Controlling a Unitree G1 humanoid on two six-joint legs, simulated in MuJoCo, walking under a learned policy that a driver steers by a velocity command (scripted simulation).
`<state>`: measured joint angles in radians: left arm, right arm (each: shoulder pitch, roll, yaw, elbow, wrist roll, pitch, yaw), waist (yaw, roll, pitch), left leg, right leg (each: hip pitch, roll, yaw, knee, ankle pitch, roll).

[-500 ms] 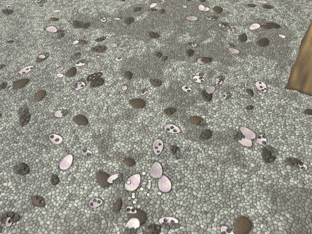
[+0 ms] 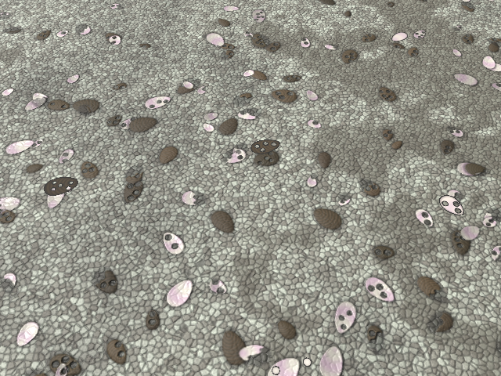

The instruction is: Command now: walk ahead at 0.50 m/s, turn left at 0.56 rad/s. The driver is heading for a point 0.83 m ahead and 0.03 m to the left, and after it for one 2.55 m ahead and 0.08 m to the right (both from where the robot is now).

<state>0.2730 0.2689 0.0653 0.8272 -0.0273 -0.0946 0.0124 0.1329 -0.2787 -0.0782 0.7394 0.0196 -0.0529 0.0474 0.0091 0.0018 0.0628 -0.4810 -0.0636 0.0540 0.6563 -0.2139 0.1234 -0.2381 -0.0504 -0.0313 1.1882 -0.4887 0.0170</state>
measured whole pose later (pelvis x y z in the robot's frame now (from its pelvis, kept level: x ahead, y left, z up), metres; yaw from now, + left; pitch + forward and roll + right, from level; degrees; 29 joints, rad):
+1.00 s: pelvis +0.52 +0.10 +0.02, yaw +14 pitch +2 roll +0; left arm 0.38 0.29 0.05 0.85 -0.03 -0.07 0.00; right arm 0.10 -0.25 -0.04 0.65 0.00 -0.09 0.02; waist 0.05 -0.03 0.01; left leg -0.39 0.01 0.04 0.53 -0.19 0.03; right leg -0.36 -0.02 0.06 1.08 -0.44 -0.01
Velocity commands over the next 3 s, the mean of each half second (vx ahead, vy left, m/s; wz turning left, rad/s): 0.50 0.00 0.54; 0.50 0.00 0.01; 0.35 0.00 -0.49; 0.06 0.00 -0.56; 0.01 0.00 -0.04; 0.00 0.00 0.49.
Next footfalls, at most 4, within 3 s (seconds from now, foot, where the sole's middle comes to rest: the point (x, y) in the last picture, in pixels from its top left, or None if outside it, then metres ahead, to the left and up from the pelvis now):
0.42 right None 0.43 -0.09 -0.75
0.90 left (177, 316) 0.59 0.23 -0.75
1.38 right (254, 222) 0.89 0.02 -0.75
1.86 left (185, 214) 0.91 0.24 -0.75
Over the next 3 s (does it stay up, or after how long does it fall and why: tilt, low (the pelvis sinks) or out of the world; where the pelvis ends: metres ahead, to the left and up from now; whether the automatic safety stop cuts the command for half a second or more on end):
stays up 0.82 0.18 0.03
